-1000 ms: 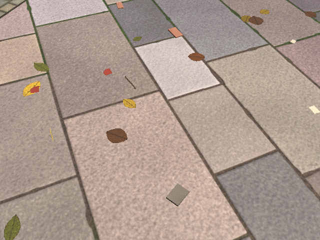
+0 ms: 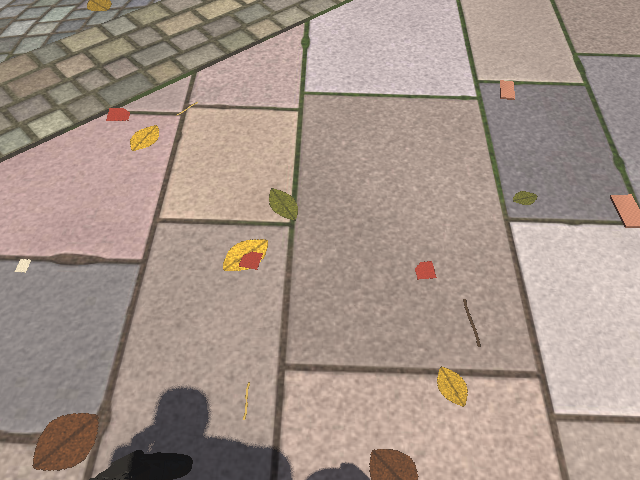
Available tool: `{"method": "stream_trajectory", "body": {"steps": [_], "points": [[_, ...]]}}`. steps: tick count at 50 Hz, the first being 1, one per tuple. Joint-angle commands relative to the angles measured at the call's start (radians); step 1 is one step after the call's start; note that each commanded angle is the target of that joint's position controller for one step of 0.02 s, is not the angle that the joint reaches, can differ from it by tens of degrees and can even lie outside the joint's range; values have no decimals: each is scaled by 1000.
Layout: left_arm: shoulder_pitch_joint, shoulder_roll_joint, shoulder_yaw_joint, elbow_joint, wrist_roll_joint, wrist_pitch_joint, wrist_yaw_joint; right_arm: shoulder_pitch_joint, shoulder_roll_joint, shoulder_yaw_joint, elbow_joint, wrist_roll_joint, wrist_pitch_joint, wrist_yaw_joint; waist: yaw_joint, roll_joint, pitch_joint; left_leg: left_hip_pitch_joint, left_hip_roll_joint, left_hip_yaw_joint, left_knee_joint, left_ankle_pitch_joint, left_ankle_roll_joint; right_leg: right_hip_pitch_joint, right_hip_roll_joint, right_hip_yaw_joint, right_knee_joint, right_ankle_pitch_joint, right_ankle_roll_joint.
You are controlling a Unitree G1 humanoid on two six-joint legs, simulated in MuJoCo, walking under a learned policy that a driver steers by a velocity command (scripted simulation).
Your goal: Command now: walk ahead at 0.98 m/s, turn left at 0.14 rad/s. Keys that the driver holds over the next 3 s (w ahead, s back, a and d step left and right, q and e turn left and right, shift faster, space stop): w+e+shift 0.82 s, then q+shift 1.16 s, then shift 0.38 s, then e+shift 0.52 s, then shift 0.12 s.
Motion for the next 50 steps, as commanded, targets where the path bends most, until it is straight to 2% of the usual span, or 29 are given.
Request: {"method": "stream_trajectory", "body": {"steps": [1, 4, 6, 7, 8, 9, 10, 12, 14, 15, 19, 21, 25, 27, 28, 29, 30, 31, 32, 33, 35, 38, 41, 43, 45, 47, 48, 49, 50], "points": [[-124, 56, 3, -74, -26, -9, -5, 72, -141, -19, -23, 0, -22, -10, -17, 54, 69, -138, 223, -39, -106, 950, -68, 257, 120, -130, -181, 126, -53], [-39, 134, 28, -42, -34, -10, 3, 51, -202, -28, -19, -36, -16, -40, 64, 138, -24, 91, 301, 23, 37, 1378, -113, 348, 213, -138, -242, -6, -96], [288, 205, 61, 64, -54, 2, 20, -15, -227, -40, -28, -80, 11, -64, 229, 150, -159, 118, 337, 66, 402, 1528, -133, 586, 255, -109, -236, -110, -124], [523, 229, 81, 136, -53, 8, 32, -126, -250, -50, -53, -81, 24, -71, 371, 111, -209, -16, 300, 122, 763, 1420, -146, 795, 204, -63, -305, -104, -173], [655, 259, 96, 180, -42, 20, 41, -215, -172, -31, -100, -85, 9, -62, 389, -44, -236, -357, 180, 117, 1190, 557, -128, 1039, 80, 107, -156, -247, -212], [540, 287, 102, 186, -7, 20, 29, -35, -54, 0, -150, -6, -13, -28, 158, -367, -301, -870, 44, 11, 1471, -198, -193, 1321, -162, 775, -319, -387, -441], [423, 197, 98, 143, -16, 21, 16, -110, -102, 16, -162, -31, -28, -30, 184, -111, -242, -945, 139, -59, 1404, -57, -145, 1218, -151, 836, -477, -551, -425], [365, 125, 85, 150, -21, 15, 16, -232, -123, 19, -199, -57, -41, -15, 114, 117, -55, -864, 216, -47, 1222, 40, -130, 876, -84, 656, -557, -511, -342], [364, 133, 78, 167, -31, -3, 31, -252, -93, 35, -237, -98, -7, -1, 41, 111, 31, -799, 253, -30, 1126, 22, -162, 642, 5, 545, -593, -436, -303], [368, 147, 79, 168, -38, -14, 30, -258, -87, 41, -253, -102, 10, 2, 25, 78, 54, -790, 271, -13, 1065, 9, -177, 569, 30, 513, -610, -422, -301], [381, 189, 94, 139, -45, -35, 26, -500, -82, 68, -365, -68, 16, 20, 75, 14, 126, -620, 277, 81, 625, 265, -228, 327, 124, 381, -687, -193, -256], [423, 211, 106, 141, -59, -35, 18, -552, -63, 76, -379, -51, 16, 23, 124, -20, 85, -503, 235, 107, 481, 424, -221, 365, 139, 361, -665, -13, -209], [470, 237, 118, 137, -56, -21, 27, -565, -115, 60, -397, -46, 11, 0, 151, -63, 3, -452, 182, 84, 295, 375, -199, 653, 110, 397, -492, 251, -151], [439, 296, 131, 126, -49, -21, 31, -364, -190, 24, -348, -43, -2, -21, 41, -59, -148, -207, 162, 75, 264, 245, -175, 694, 120, 386, -188, 424, -111], [385, 290, 131, 106, -47, -28, 26, -169, -242, -1, -306, -50, -8, -40, -63, -54, -249, 37, 246, 14, 312, 161, -155, 556, 155, 374, 47, 293, -98], [358, 149, 95, 67, -40, -38, 29, 62, -315, -29, -273, -78, -6, -61, -125, 102, -403, 274, 510, -232, 324, -163, -135, 389, 200, 291, 379, -253, -113], [482, 80, 66, -4, -103, -30, 31, -27, -384, -48, -276, -96, 4, -48, 4, 447, -540, 411, 739, -804, 120, -364, -14, 113, 255, 179, 643, -603, -82], [390, 162, 71, 31, -70, -6, 43, -119, -264, -43, -298, -84, 15, -40, -10, 237, -371, 277, 659, -729, 77, -502, -20, -4, 155, 147, 684, -484, -95], [295, 181, 79, 26, -47, 4, 33, -170, -174, -20, -295, -72, 15, -35, -21, 122, -224, 141, 599, -518, 84, -346, -43, -14, 124, 124, 628, -401, -88], [252, 169, 79, 19, -36, 12, 20, -170, -146, -14, -269, -77, 15, -30, -8, 46, -142, 29, 561, -379, 71, -130, -54, 10, 96, 117, 593, -377, -78], [208, 118, 70, -15, -12, 40, -7, -118, -119, -7, -204, -64, 3, -29, 31, 93, -62, -89, 508, -190, 49, 82, -80, 23, 53, 111, 564, -382, -70], [114, 82, 52, -89, -10, 69, -25, -97, -85, -1, -150, -30, -19, -11, 69, 115, -19, -131, 486, 1, 8, 324, -115, -35, 26, 80, 534, -331, -71], [30, 96, 39, -148, -12, 70, -44, -153, -115, -5, -138, -34, -32, -13, 110, 110, 38, -216, 434, 189, -56, 436, -142, 11, 32, 39, 379, -155, -73], [-40, 77, 19, -166, -1, 52, -55, -135, -112, 3, -116, -33, -36, -15, 106, 29, 123, -319, 377, 275, -87, 645, -143, 166, 90, -30, 84, -70, -77], [-5, 64, 8, -130, 3, 29, -57, -73, -180, -3, -86, -27, -38, -15, 107, 35, 102, -326, 390, 274, -61, 938, -118, 398, 188, -98, -62, -19, -88], [170, 125, 28, -58, 20, 16, -38, -57, -268, -16, -66, -13, -19, -26, 194, 96, -14, -246, 407, 261, 186, 1173, -108, 625, 254, -78, -145, -82, -111], [218, 188, 71, -93, -63, 5, -15, -116, -382, -43, -79, 52, -8, -39, 297, 131, -113, -223, 423, 203, 355, 1220, -117, 761, 187, 25, -232, 30, -145], [321, 271, 89, -56, -46, 7, 11, -147, -340, -31, -93, 48, -6, -45, 349, 96, -182, -306, 349, 200, 633, 945, -154, 930, 81, 114, -296, 289, -171], [330, 345, 79, -38, 5, 2, 34, 14, -144, 17, -105, -17, -6, -26, 196, -226, -359, -600, 174, 144, 1126, -346, -192, 1279, -226, 356, -82, 1050, -243]]}}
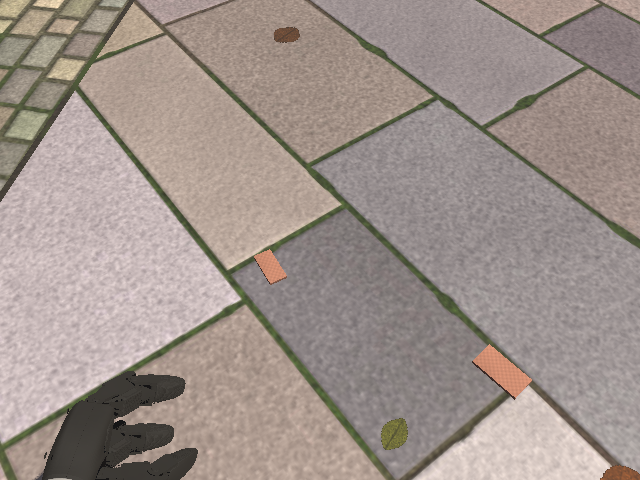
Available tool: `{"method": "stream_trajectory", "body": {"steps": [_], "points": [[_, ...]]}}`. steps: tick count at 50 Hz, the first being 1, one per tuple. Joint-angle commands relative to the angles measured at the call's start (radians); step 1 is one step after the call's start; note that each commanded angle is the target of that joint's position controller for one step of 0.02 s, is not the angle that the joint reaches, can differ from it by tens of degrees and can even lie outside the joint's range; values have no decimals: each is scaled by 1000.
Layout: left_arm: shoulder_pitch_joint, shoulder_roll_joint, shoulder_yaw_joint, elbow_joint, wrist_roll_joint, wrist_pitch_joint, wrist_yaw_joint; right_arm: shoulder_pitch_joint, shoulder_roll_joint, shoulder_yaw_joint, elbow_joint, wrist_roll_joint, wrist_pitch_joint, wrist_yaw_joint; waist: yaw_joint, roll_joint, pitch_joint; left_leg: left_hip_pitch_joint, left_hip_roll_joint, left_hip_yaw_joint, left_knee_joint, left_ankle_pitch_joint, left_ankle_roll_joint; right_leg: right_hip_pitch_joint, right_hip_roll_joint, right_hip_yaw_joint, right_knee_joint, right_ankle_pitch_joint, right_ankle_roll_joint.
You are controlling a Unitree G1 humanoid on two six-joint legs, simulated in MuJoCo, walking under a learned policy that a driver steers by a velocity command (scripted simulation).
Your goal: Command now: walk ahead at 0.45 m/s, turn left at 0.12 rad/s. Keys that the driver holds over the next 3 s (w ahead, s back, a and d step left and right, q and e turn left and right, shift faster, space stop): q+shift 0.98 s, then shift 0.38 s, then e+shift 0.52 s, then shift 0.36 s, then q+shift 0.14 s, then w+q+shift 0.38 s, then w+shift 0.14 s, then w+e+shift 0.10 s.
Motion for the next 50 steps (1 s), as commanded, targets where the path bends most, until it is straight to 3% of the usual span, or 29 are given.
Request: {"method": "stream_trajectory", "body": {"steps": [1, 2, 3, 4, 5, 8, 10, 12, 15, 18, 20, 21, 22, 23, 24, 25, 26, 27, 28, 29, 31, 35, 39, 43, 46, 47, 48, 49, 50], "points": [[446, 237, 68, 27, 42, -2, 47, 99, -142, -18, -77, 14, -31, 10, 212, -126, -651, -648, -72, -431, 845, -231, 39, 1120, -513, 536, 119, 1235, -246], [416, 214, 73, 31, 22, 5, 37, 11, -212, -45, -95, 45, -24, 9, 220, -44, -573, -687, -44, -406, 852, -167, 14, 995, -486, 455, 12, 1046, -270], [342, 179, 69, 50, -13, -5, 30, -78, -185, -44, -133, 50, -13, 0, 173, 33, -387, -764, 8, -328, 745, -71, -4, 819, -423, 378, -85, 754, -230], [269, 128, 57, 52, -28, -16, 32, -125, -158, -45, -128, 37, 7, -15, 131, 93, -262, -762, 48, -284, 701, -3, -25, 656, -376, 317, -150, 605, -183], [211, 96, 50, 48, -27, -22, 32, -95, -135, -50, -116, 29, 36, -21, 81, 84, -201, -698, 69, -266, 698, 34, -41, 514, -356, 248, -207, 557, -167], [121, 75, 54, 53, -4, -28, 36, -65, -73, -59, -139, 23, 91, -33, 14, 9, -131, -604, 88, -229, 648, 105, -63, 270, -328, 70, -313, 482, -133], [96, 85, 61, 67, 1, -24, 59, -132, -66, -64, -191, 14, 99, -38, 11, -21, -103, -650, 101, -216, 545, 201, -64, 250, -313, -17, -337, 443, -114], [86, 92, 66, 75, -2, -9, 84, -170, -58, -63, -215, 5, 97, -27, 21, -29, -116, -641, 102, -190, 404, 344, -48, 284, -282, -98, -321, 371, -93], [84, 110, 73, 87, -21, 18, 103, -240, -62, -65, -249, -3, 99, 7, 54, -25, -132, -597, 85, -145, 216, 472, -15, 354, -293, -152, -287, 285, -75], [96, 140, 88, 104, -47, 39, 98, -296, -106, -82, -301, 0, 117, 37, 69, -36, -109, -597, 71, -109, 125, 387, 29, 430, -346, -150, -226, 221, -44], [87, 151, 98, 111, -66, 47, 94, -284, -123, -96, -322, 2, 122, 46, 53, -36, -95, -567, 42, -75, 53, 317, 71, 461, -367, -154, -140, 251, -2], [78, 145, 100, 114, -76, 50, 94, -239, -131, -106, -318, -1, 120, 43, 24, -15, -107, -494, 8, -51, -25, 346, 103, 453, -346, -183, -41, 286, 37], [117, 126, 99, 126, -73, 54, 89, -149, -180, -130, -297, -10, 112, 29, -8, 71, -129, -353, -26, -86, -113, 495, 150, 389, -283, -202, 150, 239, 87], [131, 108, 94, 93, -34, 53, 84, -127, -323, -169, -312, -17, 107, 7, 12, 349, -101, -226, 140, -408, -175, 1119, 246, 147, -142, -223, 467, -238, 175], [134, 82, 82, 46, -7, 53, 78, -154, -356, -161, -353, -53, 93, 10, 74, 426, -262, -43, 289, -815, -231, 1025, 453, -118, 41, -28, 746, -716, 221], [122, 121, 88, 59, -23, 50, 70, -189, -321, -153, -379, -45, 76, 30, 41, 246, -343, -36, 310, -824, -290, 804, 440, -151, 15, 145, 795, -681, 195], [78, 120, 91, 50, -42, 46, 71, -231, -289, -145, -389, -25, 66, 32, 55, 170, -276, -89, 270, -751, -303, 657, 385, -174, 0, 159, 767, -595, 166], [68, 112, 93, 64, -31, 47, 81, -284, -253, -137, -396, 3, 72, 23, 84, 87, -201, -170, 214, -671, -307, 552, 322, -181, -25, 166, 695, -512, 162], [60, 126, 99, 64, -17, 52, 92, -334, -219, -127, -410, 16, 84, 6, 104, 97, -177, -246, 178, -617, -314, 488, 284, -149, -41, 172, 613, -449, 160], [60, 124, 101, 64, -16, 57, 92, -356, -204, -122, -430, 9, 96, -8, 115, 128, -178, -301, 140, -588, -319, 465, 260, -92, -33, 165, 571, -409, 163], [72, 92, 96, 76, -22, 59, 89, -354, -205, -125, -449, -5, 109, -25, 113, 142, -199, -298, 102, -569, -308, 490, 238, -60, 2, 162, 478, -359, 180], [54, 74, 90, 82, -33, 59, 92, -329, -224, -136, -465, -2, 124, -48, 90, 169, -208, -270, 83, -625, -298, 395, 225, -49, 38, 192, 306, -330, 207], [51, 92, 98, 89, -37, 53, 85, -349, -225, -135, -488, -6, 141, -47, 71, 220, -174, -312, 57, -687, -303, 262, 211, 6, 52, 205, 199, -307, 208], [67, 113, 107, 92, -40, 31, 70, -370, -231, -135, -508, -5, 150, -37, 60, 246, -165, -312, 42, -763, -274, 297, 209, 96, 59, 213, 70, -328, 188], [152, 139, 123, 112, -43, 21, 60, -416, -231, -132, -526, 9, 157, -30, 100, 238, -159, -369, -5, -794, -228, 290, 175, 271, 44, 192, -150, -239, 163], [186, 165, 135, 122, -38, 24, 62, -407, -209, -124, -527, 15, 158, -27, 106, 182, -171, -443, -57, -752, -156, 159, 139, 390, -32, 217, -242, -162, 137], [177, 233, 145, 106, -19, 37, 68, -345, -155, -108, -527, 15, 160, -22, 62, -32, -198, -596, -164, -590, 44, -92, 90, 516, -248, 413, -274, -161, 35], [160, 241, 145, 96, 14, 41, 69, -342, -193, -119, -547, 16, 145, -15, 45, -242, -155, -717, -224, -416, 308, -125, 41, 443, -384, 611, -339, -104, -92], [106, 181, 131, 61, 14, 36, 76, -337, -273, -139, -523, -2, 136, -8, 40, -165, -123, -738, -140, -396, 458, -49, 6, 397, -397, 578, -329, -102, -115]]}}
Over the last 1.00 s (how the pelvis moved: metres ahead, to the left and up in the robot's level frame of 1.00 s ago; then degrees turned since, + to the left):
0.90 -0.19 -0.02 -38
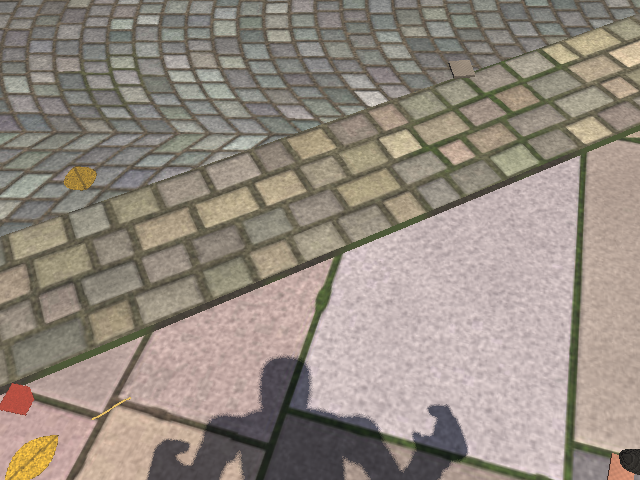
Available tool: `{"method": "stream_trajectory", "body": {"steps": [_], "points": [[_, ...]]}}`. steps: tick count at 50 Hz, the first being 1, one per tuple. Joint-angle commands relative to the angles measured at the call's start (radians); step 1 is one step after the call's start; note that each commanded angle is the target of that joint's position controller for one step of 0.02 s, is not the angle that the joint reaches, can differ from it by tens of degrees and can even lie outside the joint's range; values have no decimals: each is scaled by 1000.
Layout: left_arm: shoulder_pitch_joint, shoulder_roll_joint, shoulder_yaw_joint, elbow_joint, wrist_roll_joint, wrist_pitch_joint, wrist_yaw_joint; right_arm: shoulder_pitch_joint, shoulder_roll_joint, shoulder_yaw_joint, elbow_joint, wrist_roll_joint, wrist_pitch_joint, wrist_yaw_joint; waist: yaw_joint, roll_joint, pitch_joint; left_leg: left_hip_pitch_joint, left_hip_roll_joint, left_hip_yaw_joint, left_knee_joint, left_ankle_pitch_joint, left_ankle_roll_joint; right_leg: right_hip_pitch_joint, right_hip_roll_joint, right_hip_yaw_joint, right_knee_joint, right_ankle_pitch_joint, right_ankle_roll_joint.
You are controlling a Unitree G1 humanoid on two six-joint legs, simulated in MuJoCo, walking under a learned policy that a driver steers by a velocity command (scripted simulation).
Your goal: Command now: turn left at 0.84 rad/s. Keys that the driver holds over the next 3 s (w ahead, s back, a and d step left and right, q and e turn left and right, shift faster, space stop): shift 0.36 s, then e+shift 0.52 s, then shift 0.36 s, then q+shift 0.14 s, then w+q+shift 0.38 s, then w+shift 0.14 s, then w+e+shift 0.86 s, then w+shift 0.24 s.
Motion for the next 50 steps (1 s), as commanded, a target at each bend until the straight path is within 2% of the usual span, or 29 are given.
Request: {"method": "stream_trajectory", "body": {"steps": [1, 2, 3, 6, 11, 13, 16, 17, 18, 19, 20, 21, 22, 24, 25, 27, 30, 33, 37, 39, 40, 41, 42, 43, 44, 45, 46, 48, 50], "points": [[-106, 103, 19, -125, 10, -9, 20, 75, -188, -56, -43, -11, -24, 13, -50, -208, -88, -152, 117, 94, 392, -78, -52, 133, -370, 322, -206, 62, -221], [-112, 88, 10, -133, -4, -1, 28, 89, -157, -47, -19, -17, -16, 9, -46, -156, -79, -152, 121, 114, 458, -30, -65, 134, -311, 246, -188, 48, -191], [-97, 89, 4, -132, -12, 5, 34, 97, -122, -33, -14, -19, -13, 10, -30, -137, -60, -172, 119, 133, 527, -8, -76, 130, -298, 211, -187, 97, -196], [-17, 110, 0, -117, -5, 20, 34, 39, -68, -4, -36, -5, -21, 8, 16, -157, -56, -190, 147, 206, 450, 3, -96, 195, -267, 120, -183, 213, -216], [10, 154, 10, -109, -13, 32, 19, 4, -25, 25, -37, -16, -30, 6, 44, -241, -115, -20, 196, 261, 125, -60, -102, 234, -293, 67, -151, 295, -233], [23, 161, 10, -99, -22, 35, 13, 17, -35, 24, -22, -11, -30, 8, 49, -266, -122, 62, 191, 294, 1, -42, -92, 217, -309, 68, -137, 319, -236], [34, 141, -3, -79, -47, 38, 12, 96, -21, 24, 30, -14, -32, 15, 4, -245, -118, 247, 165, 331, -361, 185, -35, 171, -294, 46, -63, 327, -191], [83, 115, -12, -58, -50, 31, 10, 99, -38, 22, 31, -19, -31, 14, 7, -211, -124, 352, 189, 286, -441, 278, -3, 105, -271, 27, -35, 249, -131], [109, 57, -33, -64, -15, 18, 1, 111, -92, 14, 19, -27, -27, 7, 29, -37, -175, 494, 353, 88, -427, 478, 42, -12, -199, -48, 104, 26, -40], [103, -15, -58, -87, 7, 1, -9, 43, -98, 23, 19, -59, -28, 9, 72, 184, -151, 402, 499, -17, -398, 570, 155, -98, -127, -111, 87, -260, 24], [53, 35, -52, -79, 1, 0, -8, 18, -4, 44, 15, -72, -43, 16, 21, 124, -143, 318, 474, 28, -421, 436, 190, -17, -151, -77, 104, -276, 52], [37, 60, -44, -77, -16, 2, -12, -11, 3, 46, 25, -73, -54, 18, 33, 109, -104, 309, 414, 90, -410, 346, 151, -11, -138, -91, 75, -168, 53], [13, 84, -36, -74, -21, 7, -8, -2, -45, 28, 33, -65, -59, 14, 13, 115, -81, 323, 376, 128, -401, 298, 118, -37, -119, -107, 83, -87, 55], [12, 133, -20, -92, -28, 22, -4, 34, -105, 7, 47, -51, -59, -1, -8, 169, -33, 317, 433, 108, -398, 424, 142, -107, -106, -110, 193, -142, 53], [23, 136, -14, -97, -40, 27, -7, 57, -105, 3, 45, -52, -56, -9, -25, 178, -32, 335, 485, 79, -398, 517, 184, -162, -99, -114, 330, -285, 51], [45, 116, -2, -104, -52, 44, -10, 72, -77, 6, 45, -48, -58, -20, -30, 116, -39, 375, 571, 60, -399, 662, 248, -276, -127, -66, 583, -423, 59], [59, 76, -4, -114, -47, 71, -7, -15, -59, 1, 39, -39, -61, -21, -1, 55, -32, 371, 540, 167, -415, 623, 228, -299, -160, -71, 587, -332, 87], [41, 50, -14, -153, -46, 78, -26, -54, -67, -10, 39, -38, -56, -16, -7, 58, -69, 359, 513, 278, -392, 617, 205, -200, -162, -126, 434, -249, 85], [61, 80, 0, -200, -49, 85, -50, -37, -110, -31, 61, -13, -57, -3, -4, 85, -115, 384, 548, 334, -316, 629, 164, -86, -124, -197, 243, -186, 31], [139, 100, 21, -187, -45, 91, -40, -27, -88, -31, 84, 4, -61, 5, 40, 43, -129, 301, 507, 421, -168, 513, 77, 82, -71, -213, 60, -27, -24], [207, 192, 56, -182, -41, 85, -20, 13, -57, -25, 93, -11, -66, 11, 57, -128, -139, 126, 413, 491, 65, 324, -6, 263, -130, -45, -34, 297, -93], [220, 352, 86, -214, -19, 68, -8, -71, 9, 3, 6, -59, -74, 8, 45, -437, -141, -256, 215, 461, 382, -278, -107, 415, -402, 456, -87, 628, -311], [244, 297, 68, -226, 9, 35, -24, -149, -31, -3, 2, -53, -79, 2, 114, -274, -252, -294, 192, 236, 530, -336, -96, 414, -463, 526, -133, 531, -402], [204, 265, 53, -222, 4, 14, -24, -161, -53, -8, 5, -28, -81, 0, 86, -201, -199, -312, 208, 200, 550, -254, -71, 380, -422, 441, -144, 432, -364], [153, 236, 48, -222, -21, 8, -16, -143, -60, -12, 23, -27, -83, -7, 49, -134, -146, -318, 226, 192, 504, -154, -56, 339, -361, 369, -141, 339, -304], [87, 197, 33, -235, -41, 17, -4, -119, -79, -18, 42, -35, -79, -15, 19, -110, -122, -314, 245, 194, 455, -69, -56, 305, -335, 307, -134, 324, -259], [41, 170, 18, -250, -42, 26, 8, -93, -86, -22, 60, -38, -74, -16, -3, -128, -127, -246, 245, 206, 439, -10, -62, 247, -303, 251, -133, 361, -236], [35, 156, 6, -256, -23, 33, 20, -45, -60, -15, 93, -33, -67, -9, -11, -135, -158, -170, 221, 232, 439, 64, -83, 215, -272, 194, -129, 433, -230], [56, 155, 0, -248, -18, 34, 24, -37, -42, -7, 107, -26, -60, -9, -1, -134, -158, -152, 214, 238, 388, 95, -100, 217, -258, 172, -131, 436, -230]]}}
Over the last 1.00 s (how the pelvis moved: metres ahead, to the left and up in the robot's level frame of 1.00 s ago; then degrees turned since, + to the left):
0.26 0.06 0.02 49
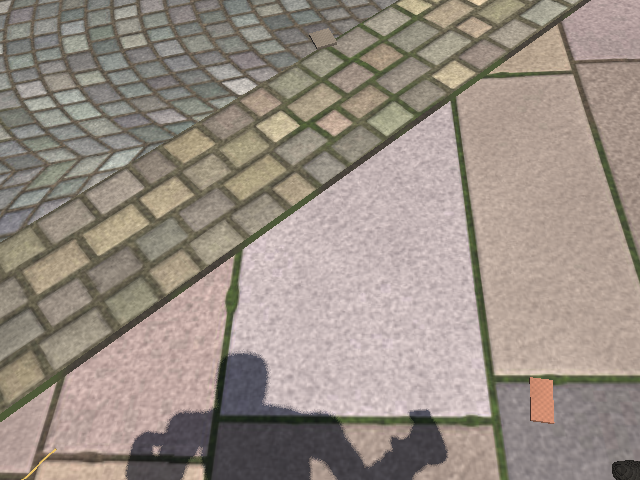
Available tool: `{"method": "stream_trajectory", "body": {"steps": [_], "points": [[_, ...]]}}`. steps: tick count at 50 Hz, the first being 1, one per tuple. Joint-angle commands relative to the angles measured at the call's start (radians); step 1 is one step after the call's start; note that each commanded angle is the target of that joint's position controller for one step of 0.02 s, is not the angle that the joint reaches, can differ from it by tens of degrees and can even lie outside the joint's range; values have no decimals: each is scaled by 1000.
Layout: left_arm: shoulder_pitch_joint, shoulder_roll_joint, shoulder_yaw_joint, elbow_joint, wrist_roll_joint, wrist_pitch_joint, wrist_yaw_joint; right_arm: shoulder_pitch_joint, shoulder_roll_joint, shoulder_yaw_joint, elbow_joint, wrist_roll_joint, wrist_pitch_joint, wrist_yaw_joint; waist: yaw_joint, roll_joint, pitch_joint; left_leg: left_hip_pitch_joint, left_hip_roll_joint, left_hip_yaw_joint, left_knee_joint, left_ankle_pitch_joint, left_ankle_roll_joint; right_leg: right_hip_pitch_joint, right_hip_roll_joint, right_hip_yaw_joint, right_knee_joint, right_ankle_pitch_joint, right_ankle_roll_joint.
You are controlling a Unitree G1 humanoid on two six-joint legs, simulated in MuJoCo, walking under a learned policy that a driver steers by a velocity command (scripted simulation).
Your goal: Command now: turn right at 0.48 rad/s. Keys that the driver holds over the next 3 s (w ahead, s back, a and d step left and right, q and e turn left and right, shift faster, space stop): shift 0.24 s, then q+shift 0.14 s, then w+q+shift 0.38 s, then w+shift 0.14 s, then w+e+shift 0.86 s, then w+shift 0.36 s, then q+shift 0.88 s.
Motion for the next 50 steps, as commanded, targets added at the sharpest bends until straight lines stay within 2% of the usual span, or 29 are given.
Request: {"method": "stream_trajectory", "body": {"steps": [1, 7, 12, 14, 15, 16, 17, 18, 19, 21, 22, 24, 25, 26, 27, 30, 31, 33, 36, 40, 42, 43, 44, 45, 46, 47, 48, 49, 50], "points": [[-16, 144, 32, -71, 6, -12, 16, 12, -52, -8, -41, 6, -3, -3, -4, -121, -182, -25, 10, -15, -47, 72, -24, 199, -239, 216, -120, 456, -154], [-43, 131, 19, -64, 19, -4, 12, -12, -50, 1, -38, 8, -5, 1, 22, -168, -124, 51, 38, -19, -275, 77, -32, 158, -232, 256, -130, 256, -154], [-60, 112, 8, -44, 18, -4, -6, 4, -49, 5, -35, 13, -20, 8, 30, -172, -117, 186, 29, -2, -450, 5, -14, 135, -231, 297, -84, 335, -167], [-90, 37, -20, -27, 20, -10, -8, 64, -10, 20, -6, 13, -28, 21, -13, -148, -148, 323, 40, 12, -647, 127, 2, 133, -215, 248, -56, 359, -133], [-69, 37, -20, -11, 19, -16, -9, 74, -14, 24, -1, 9, -32, 26, -23, -127, -142, 398, 35, 10, -766, 300, 17, 117, -193, 221, -53, 320, -97], [-31, 61, -10, -4, 28, -26, -6, 54, -78, 13, -21, 1, -34, 23, 4, -87, -148, 434, 73, -52, -741, 475, 42, 109, -151, 195, -23, 224, -50], [27, 92, 3, -3, 44, -35, -5, 22, -173, -10, -44, 6, -31, 20, 65, 31, -152, 433, 127, -127, -675, 653, 96, 88, -68, 123, 31, 96, -9], [4, 93, 6, -7, 48, -39, 1, 19, -177, -19, -41, 22, -26, 24, 53, 115, -153, 388, 139, -174, -685, 595, 158, 86, -8, 33, 69, 28, 35], [-34, 100, 13, -15, 44, -37, 8, 28, -159, -19, -48, 29, -24, 26, 27, 138, -139, 364, 161, -246, -717, 536, 198, 72, 8, -4, 117, -10, 58], [-35, 56, 14, -35, 21, -34, 4, 131, -124, -14, -19, 43, -22, 23, 16, 161, -163, 363, 175, -378, -776, -51, 259, 14, 34, -35, 161, -309, 50], [-28, 50, 17, -38, 4, -42, -9, 151, -122, -13, -20, 45, -26, 25, 17, 137, -98, 278, 180, -438, -824, -388, 273, 3, 7, 4, 133, -368, 23], [118, 85, 38, -7, -9, -79, -17, -14, -108, -6, -88, 57, -35, 21, 143, 83, -6, -125, 85, -344, -759, -410, 187, 325, -113, 140, -74, -416, -47], [267, 161, 62, 46, 6, -96, -14, -121, -23, 17, -152, 62, -43, 16, 196, -45, -19, -343, -22, -151, -497, -226, 92, 536, -280, 358, -238, -521, -99], [233, 188, 77, 63, 12, -112, -19, -109, -8, 25, -167, 60, -52, 18, 148, -159, 10, -453, 9, -125, -229, -136, 97, 537, -466, 615, -310, -559, -166], [181, 120, 56, 43, 13, -124, -11, -47, -53, 12, -146, 52, -56, 20, 99, -72, 9, -469, 60, -158, -90, -71, 109, 507, -467, 572, -301, -518, -173], [120, 63, 35, 43, 2, -131, -11, 44, -45, 12, -115, 54, -54, 44, 48, -109, 19, -471, 118, -121, 63, 90, 95, 447, -385, 306, -332, -310, -109], [183, 90, 31, 76, 63, -121, -14, -51, -75, 5, -125, -72, -12, 85, 76, -37, 34, -414, 76, -15, 93, 98, 84, 354, -350, 185, -376, -281, -78], [210, 90, 28, 107, 53, -126, -19, -61, -44, 13, -135, -57, 12, 119, 72, -100, 67, -390, 85, -2, 89, 164, 84, 313, -306, 33, -389, -143, -40], [212, 87, 20, 138, 48, -136, -19, -99, -37, 24, -148, -30, 15, 141, 57, -135, 78, -308, 93, 38, -52, 258, 98, 285, -280, -130, -400, -35, -10], [289, 104, 15, 198, 47, -132, -8, -210, 8, 56, -175, -37, 6, 154, 86, -125, 125, -161, 56, 171, -339, 218, 181, 333, -306, -250, -420, 231, -9], [307, 140, 13, 229, 42, -124, -2, -138, 1, 53, -150, -42, 4, 131, 29, -164, 54, 35, -48, 235, -402, 125, 242, 384, -330, -296, -273, 870, -13], [309, 176, 17, 240, 46, -113, -1, -25, -31, 38, -119, -42, -1, 115, -42, -185, -28, 171, -106, 241, -408, 49, 267, 406, -352, -300, -99, 1134, -19], [295, 211, 23, 240, 42, -103, -1, 175, -74, 15, -59, -41, -8, 99, -143, -198, -138, 417, -148, 224, -449, 19, 289, 340, -363, -301, 138, 1209, -23], [256, 209, 19, 220, 38, -102, 1, 369, -135, -14, 10, -47, -15, 84, -251, -158, -233, 730, -109, 112, -540, 46, 298, 133, -324, -311, 453, 996, -8], [329, 24, -25, 155, 21, -105, -31, 333, -255, -38, 20, -59, -19, 67, -116, 154, -339, 1080, 230, -420, -643, -330, 349, -339, -163, -256, 869, -173, 38], [232, 86, -14, 118, 8, -125, -32, 394, -277, -44, -11, -34, -20, 60, -178, 66, -516, 1061, 355, -800, -838, -409, 337, -382, -84, -12, 1040, -251, 22], [99, 115, -2, 93, -11, -127, -28, 356, -242, -38, 35, -47, -26, 54, -175, -20, -320, 923, 328, -630, -877, -264, 303, -468, -103, 41, 1065, -103, 6], [122, 68, -17, 102, -15, -131, -27, 332, -191, -25, 65, -49, -41, 43, -116, -38, -158, 729, 323, -482, -880, -104, 291, -450, -132, 40, 1004, -47, 2], [147, 53, -21, 130, -1, -124, -33, 268, -131, -9, 67, -53, -57, 43, -63, -73, -94, 583, 278, -365, -901, -44, 254, -388, -173, 49, 919, -14, 0]]}}
Over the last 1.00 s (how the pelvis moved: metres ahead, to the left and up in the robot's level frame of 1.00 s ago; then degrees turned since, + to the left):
0.00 -0.03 0.01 -15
